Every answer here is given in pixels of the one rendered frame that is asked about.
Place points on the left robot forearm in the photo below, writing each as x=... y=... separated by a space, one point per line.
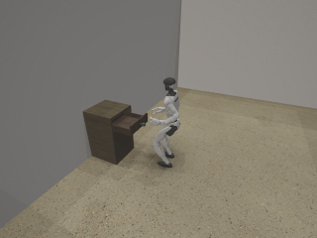
x=169 y=120

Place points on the robot left foot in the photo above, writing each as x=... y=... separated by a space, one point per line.
x=163 y=164

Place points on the left robot upper arm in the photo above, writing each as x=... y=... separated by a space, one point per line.
x=168 y=103

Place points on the robot right hand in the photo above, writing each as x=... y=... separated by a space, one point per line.
x=160 y=110

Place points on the cabinet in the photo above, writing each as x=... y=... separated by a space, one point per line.
x=106 y=144

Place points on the robot left hand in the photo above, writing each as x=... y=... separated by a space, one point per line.
x=154 y=121

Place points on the drawer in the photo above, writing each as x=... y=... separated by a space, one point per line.
x=128 y=123

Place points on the left robot thigh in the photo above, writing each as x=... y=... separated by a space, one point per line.
x=167 y=131

